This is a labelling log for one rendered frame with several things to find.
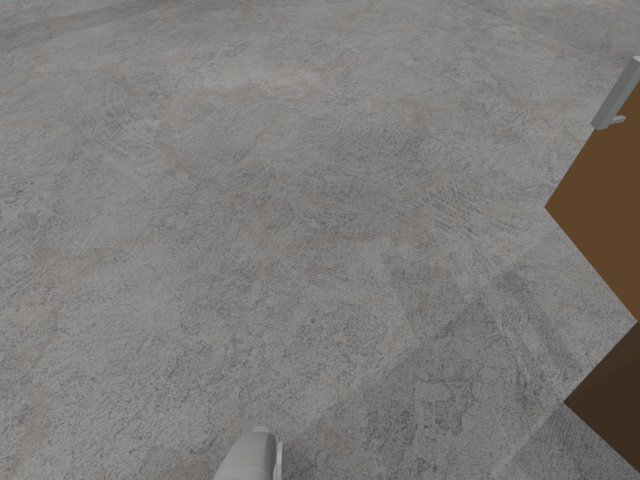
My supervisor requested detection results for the left robot thigh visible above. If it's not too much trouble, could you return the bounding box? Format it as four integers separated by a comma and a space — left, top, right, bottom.
213, 432, 284, 480

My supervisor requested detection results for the cupboard door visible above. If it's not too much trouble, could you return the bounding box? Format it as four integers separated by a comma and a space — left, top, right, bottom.
544, 80, 640, 324

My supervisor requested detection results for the handle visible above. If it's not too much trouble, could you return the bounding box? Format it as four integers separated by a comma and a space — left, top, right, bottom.
590, 56, 640, 130

